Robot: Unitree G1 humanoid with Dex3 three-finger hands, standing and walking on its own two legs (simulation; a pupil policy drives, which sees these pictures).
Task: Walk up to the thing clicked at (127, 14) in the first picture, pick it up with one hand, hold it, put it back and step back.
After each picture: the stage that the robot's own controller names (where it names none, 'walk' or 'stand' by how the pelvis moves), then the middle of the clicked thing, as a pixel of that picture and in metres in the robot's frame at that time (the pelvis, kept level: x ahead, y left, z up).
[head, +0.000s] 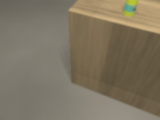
stand; (131, 4) +0.86 -0.26 +0.05
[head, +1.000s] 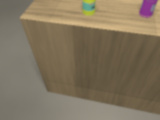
walk; (89, 1) +0.78 +0.01 +0.08
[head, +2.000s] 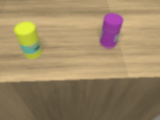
stand; (29, 41) +0.45 +0.21 +0.09
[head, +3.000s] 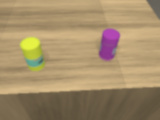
stand; (33, 54) +0.45 +0.19 +0.05
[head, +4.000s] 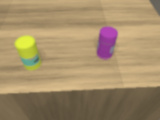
stand; (29, 53) +0.44 +0.21 +0.06
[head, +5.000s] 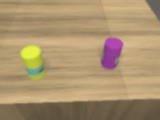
stand; (34, 63) +0.41 +0.19 +0.05
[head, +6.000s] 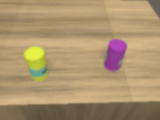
stand; (37, 64) +0.41 +0.18 +0.05
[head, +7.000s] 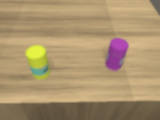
stand; (38, 63) +0.41 +0.17 +0.05
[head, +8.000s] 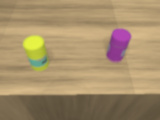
rise first; (37, 54) +0.42 +0.18 +0.06
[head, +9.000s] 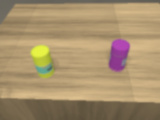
rise first; (43, 62) +0.42 +0.19 +0.06
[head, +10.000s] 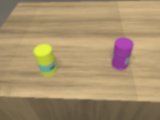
go down; (46, 60) +0.42 +0.19 +0.06
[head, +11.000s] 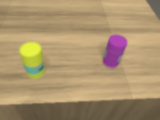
go down; (33, 61) +0.41 +0.17 +0.07
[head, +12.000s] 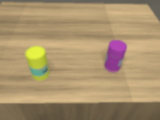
approach; (38, 63) +0.42 +0.17 +0.06
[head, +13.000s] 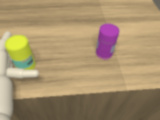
close; (21, 55) +0.42 +0.20 +0.09
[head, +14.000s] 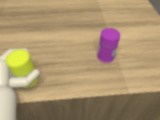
lift; (23, 69) +0.36 +0.19 +0.09
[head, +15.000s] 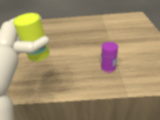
lift; (33, 38) +0.35 +0.14 +0.27
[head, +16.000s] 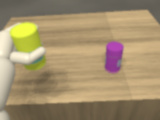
hold; (29, 47) +0.33 +0.16 +0.24
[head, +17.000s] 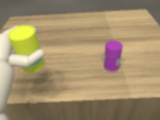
hold; (28, 50) +0.33 +0.16 +0.23
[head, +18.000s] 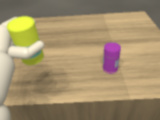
crouch; (27, 42) +0.34 +0.16 +0.26
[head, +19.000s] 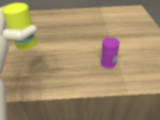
crouch; (21, 27) +0.40 +0.18 +0.25
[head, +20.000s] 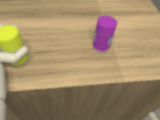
lower; (12, 46) +0.44 +0.21 +0.10
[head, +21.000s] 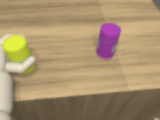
lower; (20, 55) +0.41 +0.20 +0.10
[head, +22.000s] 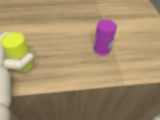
lower; (18, 53) +0.42 +0.20 +0.10
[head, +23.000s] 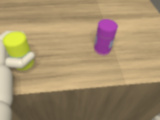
lower; (19, 51) +0.42 +0.20 +0.10
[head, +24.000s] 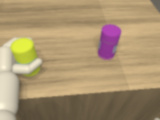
loosen; (26, 58) +0.40 +0.18 +0.09
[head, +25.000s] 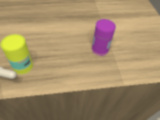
withdraw; (18, 55) +0.41 +0.19 +0.09
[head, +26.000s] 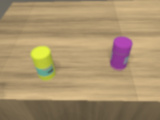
sink last; (44, 63) +0.40 +0.18 +0.07
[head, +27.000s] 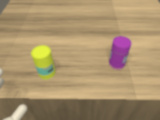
stand; (44, 63) +0.41 +0.18 +0.06
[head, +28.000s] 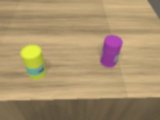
stand; (34, 63) +0.40 +0.19 +0.06
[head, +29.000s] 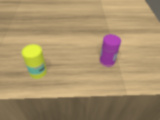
stand; (35, 62) +0.41 +0.19 +0.06
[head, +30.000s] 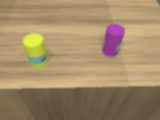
walk; (36, 51) +0.44 +0.18 +0.07
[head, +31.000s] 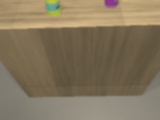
walk; (52, 1) +0.72 +0.17 +0.07
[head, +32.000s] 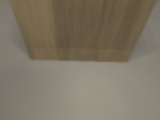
walk; out of the picture +1.11 +0.15 +0.08
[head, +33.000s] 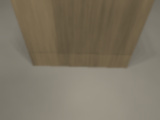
stand; out of the picture +1.13 +0.17 +0.07
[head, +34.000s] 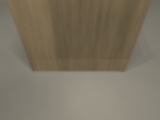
stand; out of the picture +1.13 +0.17 +0.05
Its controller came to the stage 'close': yes
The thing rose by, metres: 0.21
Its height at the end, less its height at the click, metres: +0.00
